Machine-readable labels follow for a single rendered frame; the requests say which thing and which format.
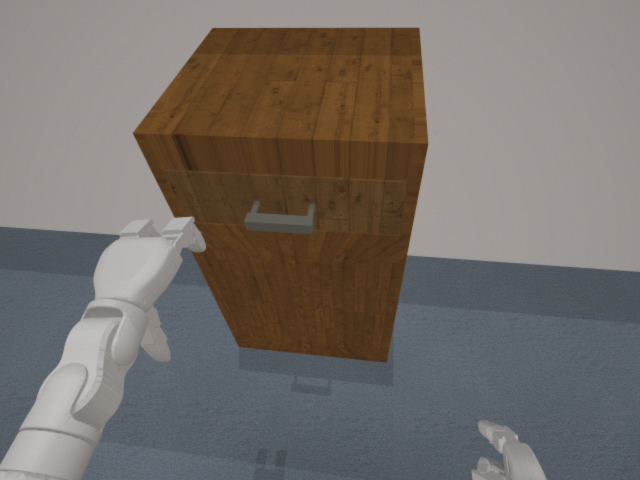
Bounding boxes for robot right hand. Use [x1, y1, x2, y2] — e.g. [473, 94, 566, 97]
[471, 420, 547, 480]

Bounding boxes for left robot forearm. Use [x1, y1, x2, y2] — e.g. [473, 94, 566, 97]
[0, 298, 149, 480]

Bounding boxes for cabinet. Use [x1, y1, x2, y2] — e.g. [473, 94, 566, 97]
[133, 28, 428, 363]

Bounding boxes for robot left hand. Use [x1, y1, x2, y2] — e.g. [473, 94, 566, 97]
[93, 217, 206, 362]

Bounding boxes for handle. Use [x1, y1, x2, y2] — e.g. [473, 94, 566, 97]
[244, 201, 315, 234]

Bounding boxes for drawer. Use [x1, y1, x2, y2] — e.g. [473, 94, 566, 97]
[164, 169, 406, 235]

